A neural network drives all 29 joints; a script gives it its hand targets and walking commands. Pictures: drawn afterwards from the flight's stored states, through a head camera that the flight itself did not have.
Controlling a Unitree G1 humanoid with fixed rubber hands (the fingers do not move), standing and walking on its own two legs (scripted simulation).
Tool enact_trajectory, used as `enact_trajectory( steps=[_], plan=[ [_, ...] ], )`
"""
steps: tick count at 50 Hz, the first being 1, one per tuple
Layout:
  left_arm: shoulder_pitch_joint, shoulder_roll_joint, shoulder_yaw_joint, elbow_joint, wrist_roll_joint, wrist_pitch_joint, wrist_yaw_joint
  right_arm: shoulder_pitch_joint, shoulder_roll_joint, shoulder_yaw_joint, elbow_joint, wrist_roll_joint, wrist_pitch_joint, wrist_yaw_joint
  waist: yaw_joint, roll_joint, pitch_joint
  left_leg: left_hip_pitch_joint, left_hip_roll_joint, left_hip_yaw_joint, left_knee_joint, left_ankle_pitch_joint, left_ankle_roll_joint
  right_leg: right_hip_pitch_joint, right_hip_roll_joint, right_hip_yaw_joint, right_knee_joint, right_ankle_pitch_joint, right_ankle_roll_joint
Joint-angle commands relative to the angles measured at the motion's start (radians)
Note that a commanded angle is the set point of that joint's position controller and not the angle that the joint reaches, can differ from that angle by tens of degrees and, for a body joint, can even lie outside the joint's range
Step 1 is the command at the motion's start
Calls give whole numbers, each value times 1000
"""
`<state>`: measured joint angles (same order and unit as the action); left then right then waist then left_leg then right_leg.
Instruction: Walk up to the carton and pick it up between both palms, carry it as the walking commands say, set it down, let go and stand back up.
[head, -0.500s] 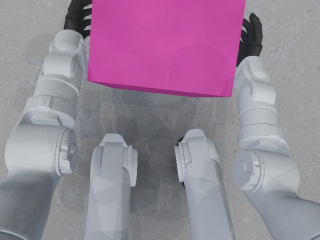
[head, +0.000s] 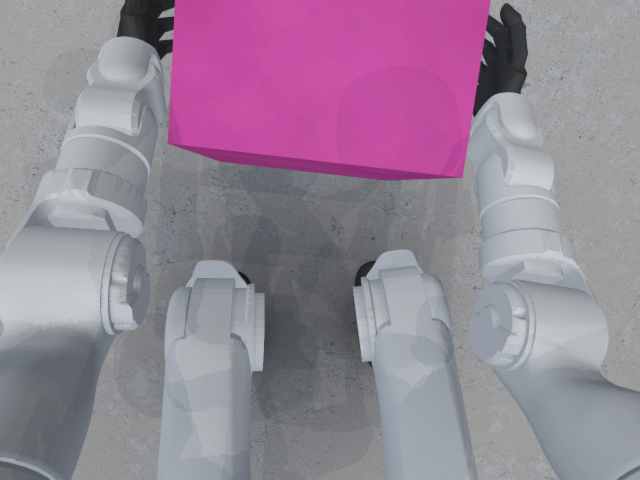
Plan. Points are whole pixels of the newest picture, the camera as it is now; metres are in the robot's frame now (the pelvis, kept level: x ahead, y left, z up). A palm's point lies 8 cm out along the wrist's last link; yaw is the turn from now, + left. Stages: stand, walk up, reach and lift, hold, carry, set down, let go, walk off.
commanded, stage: set down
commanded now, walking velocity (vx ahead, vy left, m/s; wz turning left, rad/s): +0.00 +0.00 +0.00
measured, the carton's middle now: (318, 93) +0.51 -0.02 -0.23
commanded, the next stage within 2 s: none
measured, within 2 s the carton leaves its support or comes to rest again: rests again in 0.08 s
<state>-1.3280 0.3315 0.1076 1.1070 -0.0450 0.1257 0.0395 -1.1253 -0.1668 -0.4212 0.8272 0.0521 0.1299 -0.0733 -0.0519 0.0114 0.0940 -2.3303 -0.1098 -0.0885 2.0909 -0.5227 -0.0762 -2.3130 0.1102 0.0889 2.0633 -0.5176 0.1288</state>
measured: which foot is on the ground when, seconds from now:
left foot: down 0.00-1.00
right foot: down 0.00-1.00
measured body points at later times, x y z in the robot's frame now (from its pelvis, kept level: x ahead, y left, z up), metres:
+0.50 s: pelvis -0.01 +0.00 -0.01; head +0.34 +0.01 +0.28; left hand +0.54 +0.17 -0.17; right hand +0.50 -0.20 -0.16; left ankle +0.11 +0.13 -0.35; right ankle +0.12 -0.14 -0.35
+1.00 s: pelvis -0.01 +0.00 -0.01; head +0.34 +0.01 +0.27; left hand +0.54 +0.17 -0.17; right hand +0.50 -0.20 -0.17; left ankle +0.11 +0.13 -0.35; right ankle +0.12 -0.14 -0.35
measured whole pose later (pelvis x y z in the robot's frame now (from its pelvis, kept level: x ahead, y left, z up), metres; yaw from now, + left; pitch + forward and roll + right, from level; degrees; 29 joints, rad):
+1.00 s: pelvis -0.01 +0.00 -0.01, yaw +0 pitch +39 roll -3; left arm -1.38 0.38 0.05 1.20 -0.13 0.02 0.05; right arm -1.24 -0.24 -0.28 1.04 0.08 -0.02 -0.10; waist -0.05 0.01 0.23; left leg -2.30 -0.08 -0.07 2.11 -0.49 -0.05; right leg -2.28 0.07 0.06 2.08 -0.49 0.11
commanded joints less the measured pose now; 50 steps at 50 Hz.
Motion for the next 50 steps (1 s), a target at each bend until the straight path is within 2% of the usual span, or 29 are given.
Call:
enact_trajectory(
  steps=[1,2,4,7,10,12,17,18,19,20,24,25,32,34,36,39,40,42,44,47,48,49,50],
  plan=[
    [-376,-891,-205,-163,-35,-27,-181,-567,759,449,-87,38,-14,213,6,1,-1080,525,1,155,-159,222,53,493,-2,-198,-124,236,-51],
    [-373,-900,-217,-182,-38,-31,-182,-563,760,456,-96,45,-20,211,12,25,-1102,532,-2,163,-148,249,50,496,-1,-193,-117,261,-52],
    [-405,-896,-250,-229,-65,-42,-180,-545,750,462,-94,49,-28,203,-16,20,-1136,542,2,157,-137,290,47,518,-2,-190,-111,308,-55],
    [-425,-895,-298,-281,-103,-60,-176,-537,739,482,-115,61,-47,190,-39,24,-1194,561,2,154,-118,336,40,551,-5,-186,-96,365,-58],
    [-412,-870,-296,-226,-102,-64,-165,-540,720,475,-104,55,-54,177,-39,40,-1115,543,1,150,-124,282,39,508,-10,-188,-103,305,-61],
    [-421,-861,-277,-205,-91,-68,-161,-546,717,464,-86,51,-55,174,-27,39,-1044,509,3,157,-137,230,43,495,-12,-183,-115,264,-63],
    [-454,-807,-238,-128,-81,-65,-158,-611,662,430,-61,37,-56,172,-29,22,-956,487,7,145,-148,148,54,451,-19,-193,-119,174,-61],
    [-464,-799,-229,-130,-77,-67,-157,-604,674,426,-49,35,-54,172,-19,5,-951,479,6,143,-149,128,60,449,-18,-193,-114,157,-62],
    [-456,-795,-229,-109,-74,-63,-157,-625,650,423,-55,34,-56,172,-24,26,-953,490,9,144,-150,138,55,451,-20,-194,-115,163,-61],
    [-458,-786,-216,-112,-77,-67,-157,-618,658,415,-46,29,-55,174,-15,14,-944,477,6,146,-146,123,58,444,-20,-194,-113,144,-62],
    [-473,-785,-227,-116,-76,-71,-159,-611,651,399,-7,27,-59,179,-22,27,-942,492,12,144,-141,145,55,435,-22,-195,-99,161,-65],
    [-467,-773,-221,-109,-75,-73,-160,-590,653,394,16,23,-58,180,-20,16,-923,480,13,146,-140,145,54,432,-23,-194,-103,161,-67],
    [-453,-723,-195,-82,-63,-77,-159,-597,604,366,31,14,-69,174,-9,26,-894,466,19,148,-143,121,55,422,-27,-195,-102,141,-65],
    [-446,-695,-187,-70,-59,-79,-155,-588,572,353,32,5,-75,166,-18,19,-883,458,21,143,-142,117,54,420,-28,-197,-104,137,-64],
    [-442,-646,-174,-59,-57,-83,-145,-576,524,329,52,-1,-82,156,-10,36,-872,464,27,143,-147,98,51,407,-32,-194,-101,124,-63],
    [-418,-544,-157,-49,-59,-93,-122,-528,427,298,92,-12,-95,130,-24,28,-860,459,34,137,-156,83,47,429,-41,-190,-108,119,-62],
    [-421,-518,-159,-46,-65,-95,-114,-523,388,281,94,-11,-102,120,-30,41,-869,478,39,136,-158,75,46,435,-43,-192,-104,117,-61],
    [-382,-382,-136,-23,-63,-107,-86,-455,278,251,137,-13,-116,92,-29,34,-849,470,45,137,-161,56,43,455,-49,-186,-113,105,-59],
    [-313,-201,-96,9,-72,-122,-46,-381,104,215,165,-11,-134,49,-37,26,-829,468,56,135,-164,41,40,471,-59,-182,-120,96,-54],
    [-246,29,-86,12,-103,-140,7,-306,-112,195,163,41,-163,-9,-36,45,-841,503,71,122,-182,30,37,509,-73,-182,-133,102,-51],
    [-221,70,-77,12,-101,-146,20,-281,-146,197,165,59,-169,-22,-36,48,-851,508,72,124,-179,35,36,524,-73,-179,-136,107,-51],
    [-222,88,-80,4,-111,-148,29,-260,-178,193,181,66,-175,-30,-51,51,-862,519,71,114,-181,39,36,513,-75,-182,-128,119,-52],
    [-216,107,-76,-7,-113,-151,35,-252,-187,199,178,89,-177,-34,-41,55,-886,542,72,114,-179,54,35,522,-77,-181,-129,132,-53]
  ],
)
